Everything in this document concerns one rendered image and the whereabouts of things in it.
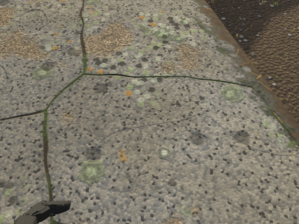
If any robot left hand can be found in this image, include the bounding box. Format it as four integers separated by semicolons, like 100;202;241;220
14;200;71;224

